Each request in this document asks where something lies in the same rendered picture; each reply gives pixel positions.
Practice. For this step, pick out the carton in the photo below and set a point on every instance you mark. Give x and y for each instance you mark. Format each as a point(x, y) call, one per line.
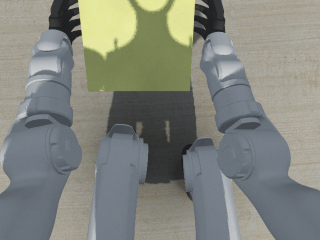
point(137, 45)

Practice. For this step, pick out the right robot upper arm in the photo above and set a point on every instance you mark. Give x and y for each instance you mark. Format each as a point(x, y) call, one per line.
point(258, 161)

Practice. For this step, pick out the robot left hand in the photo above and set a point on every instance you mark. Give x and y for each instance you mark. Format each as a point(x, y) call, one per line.
point(60, 18)

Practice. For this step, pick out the robot left forearm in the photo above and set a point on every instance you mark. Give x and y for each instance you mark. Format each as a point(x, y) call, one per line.
point(49, 84)

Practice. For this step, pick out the robot right foot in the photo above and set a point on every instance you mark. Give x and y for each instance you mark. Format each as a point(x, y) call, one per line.
point(184, 152)

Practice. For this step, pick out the robot right hand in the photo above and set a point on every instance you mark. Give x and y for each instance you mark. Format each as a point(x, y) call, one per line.
point(215, 21)

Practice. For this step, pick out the left robot upper arm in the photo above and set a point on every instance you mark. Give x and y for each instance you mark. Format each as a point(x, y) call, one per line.
point(38, 161)

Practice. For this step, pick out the robot right thigh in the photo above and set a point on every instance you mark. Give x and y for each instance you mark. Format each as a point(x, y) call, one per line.
point(212, 195)

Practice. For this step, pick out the robot right forearm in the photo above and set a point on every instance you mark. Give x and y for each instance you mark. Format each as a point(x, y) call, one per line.
point(230, 90)

